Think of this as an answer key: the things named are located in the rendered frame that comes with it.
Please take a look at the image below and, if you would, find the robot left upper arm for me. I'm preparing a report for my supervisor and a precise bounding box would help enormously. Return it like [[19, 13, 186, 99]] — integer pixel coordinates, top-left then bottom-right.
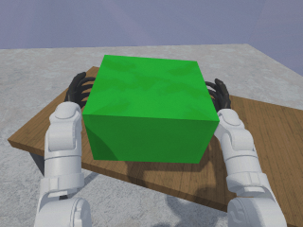
[[35, 197, 93, 227]]

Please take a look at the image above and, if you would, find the robot right forearm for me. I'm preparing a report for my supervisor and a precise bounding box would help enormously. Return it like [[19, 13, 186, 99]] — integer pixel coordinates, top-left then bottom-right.
[[214, 109, 287, 227]]

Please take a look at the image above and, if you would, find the carton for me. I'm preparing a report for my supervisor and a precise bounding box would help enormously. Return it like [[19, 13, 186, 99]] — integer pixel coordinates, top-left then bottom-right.
[[82, 55, 220, 164]]

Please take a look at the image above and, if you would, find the table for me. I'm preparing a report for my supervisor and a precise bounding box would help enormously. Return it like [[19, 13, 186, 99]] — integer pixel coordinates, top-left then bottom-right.
[[7, 66, 303, 227]]

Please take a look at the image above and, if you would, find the robot left forearm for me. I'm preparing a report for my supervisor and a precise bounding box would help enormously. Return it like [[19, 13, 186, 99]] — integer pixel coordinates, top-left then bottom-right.
[[34, 101, 84, 227]]

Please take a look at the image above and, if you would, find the robot right hand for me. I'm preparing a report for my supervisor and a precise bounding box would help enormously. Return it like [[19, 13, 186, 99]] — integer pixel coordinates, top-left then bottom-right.
[[205, 79, 231, 113]]

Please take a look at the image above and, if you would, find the robot right upper arm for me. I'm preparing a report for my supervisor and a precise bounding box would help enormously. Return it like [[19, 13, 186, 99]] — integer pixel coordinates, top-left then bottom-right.
[[227, 197, 286, 227]]

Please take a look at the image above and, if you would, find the robot left hand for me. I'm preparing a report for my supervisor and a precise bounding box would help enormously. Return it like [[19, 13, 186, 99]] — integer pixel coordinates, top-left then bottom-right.
[[64, 72, 96, 108]]

